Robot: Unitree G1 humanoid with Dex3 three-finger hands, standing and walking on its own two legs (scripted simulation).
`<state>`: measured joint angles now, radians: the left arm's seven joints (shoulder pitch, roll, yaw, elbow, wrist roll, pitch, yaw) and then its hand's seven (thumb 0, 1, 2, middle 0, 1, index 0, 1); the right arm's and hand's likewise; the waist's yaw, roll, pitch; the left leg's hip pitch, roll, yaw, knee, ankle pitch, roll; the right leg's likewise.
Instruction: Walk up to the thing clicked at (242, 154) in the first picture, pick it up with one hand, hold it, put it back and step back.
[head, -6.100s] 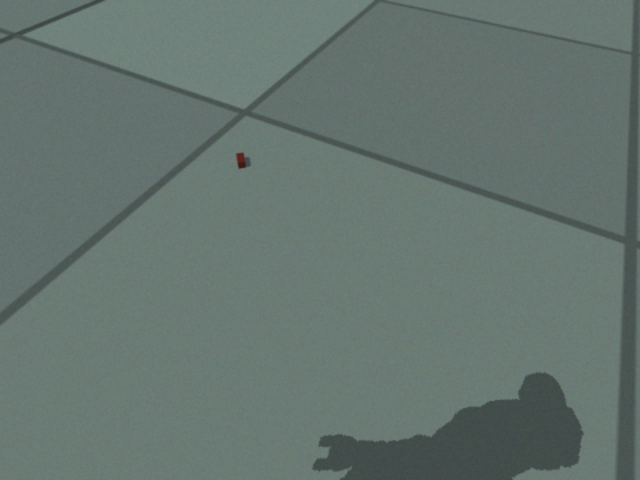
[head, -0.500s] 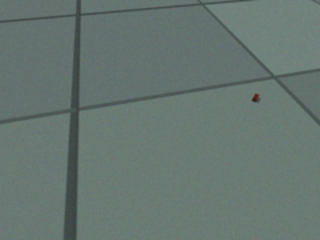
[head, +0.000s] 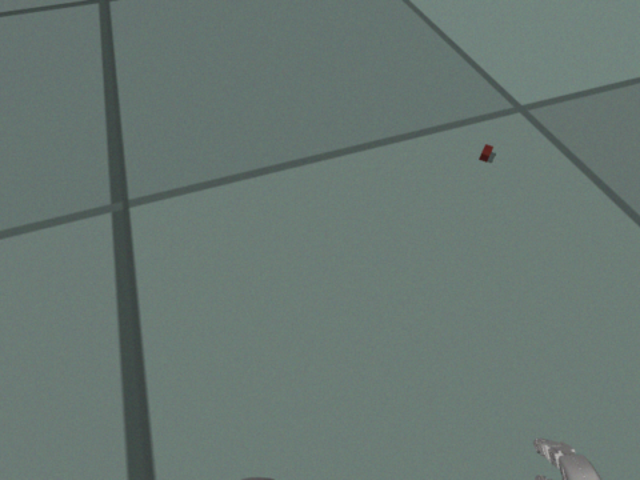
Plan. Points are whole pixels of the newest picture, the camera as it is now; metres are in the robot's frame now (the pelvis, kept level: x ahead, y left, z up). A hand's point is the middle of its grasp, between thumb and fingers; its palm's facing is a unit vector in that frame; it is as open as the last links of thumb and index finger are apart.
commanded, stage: walk up
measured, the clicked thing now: (486, 153) +1.48 -0.72 -0.76
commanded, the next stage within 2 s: none
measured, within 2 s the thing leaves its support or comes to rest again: neither
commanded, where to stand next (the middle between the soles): +0.06 +0.00 m, yaw -27 degrees
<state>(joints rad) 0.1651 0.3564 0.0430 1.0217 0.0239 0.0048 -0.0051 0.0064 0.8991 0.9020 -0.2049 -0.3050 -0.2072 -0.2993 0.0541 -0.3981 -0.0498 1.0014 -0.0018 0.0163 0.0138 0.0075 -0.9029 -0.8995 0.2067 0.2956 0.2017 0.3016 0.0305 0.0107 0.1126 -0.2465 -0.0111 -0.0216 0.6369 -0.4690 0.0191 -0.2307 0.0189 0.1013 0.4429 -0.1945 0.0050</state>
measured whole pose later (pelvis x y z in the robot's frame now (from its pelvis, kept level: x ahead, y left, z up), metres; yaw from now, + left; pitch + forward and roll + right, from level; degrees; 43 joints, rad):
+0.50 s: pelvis -0.01 +0.00 -0.02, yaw -14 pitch -4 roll -1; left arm 0.19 0.38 0.06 0.87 0.03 0.00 -0.02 0.01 0.90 0.90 -0.20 -0.30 -0.20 -0.30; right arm 0.22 -0.41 -0.07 0.85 -0.02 0.05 0.02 0.01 -0.90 -0.90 0.21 0.30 0.20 0.30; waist -0.04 0.06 0.18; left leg -0.28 0.10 0.06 0.85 -0.49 0.00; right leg -0.24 0.05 0.00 0.63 -0.32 -0.03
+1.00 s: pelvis +0.00 +0.01 -0.01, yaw -24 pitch -3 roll -1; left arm 0.20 0.41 0.05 0.87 0.00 0.02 0.00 0.01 0.90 0.90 -0.20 -0.30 -0.21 -0.30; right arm 0.19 -0.35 -0.03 0.86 -0.03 -0.01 0.01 0.01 -0.90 -0.90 0.21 0.30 0.20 0.30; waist 0.00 -0.05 0.14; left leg -0.27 0.06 0.03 0.60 -0.29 0.00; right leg -0.35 0.07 0.09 0.92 -0.52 -0.02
